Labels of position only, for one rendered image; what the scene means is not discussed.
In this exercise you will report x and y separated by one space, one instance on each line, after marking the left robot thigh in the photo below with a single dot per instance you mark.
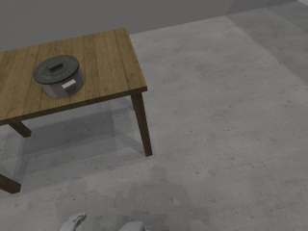
133 226

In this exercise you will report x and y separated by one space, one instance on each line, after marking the lid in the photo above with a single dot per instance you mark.
44 76

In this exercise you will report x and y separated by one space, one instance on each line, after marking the robot left hand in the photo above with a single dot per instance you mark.
73 222

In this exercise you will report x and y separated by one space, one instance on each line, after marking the table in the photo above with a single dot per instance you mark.
111 70

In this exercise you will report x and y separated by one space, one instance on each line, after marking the knob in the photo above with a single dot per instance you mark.
53 64

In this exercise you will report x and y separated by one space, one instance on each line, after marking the pot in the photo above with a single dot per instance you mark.
66 87

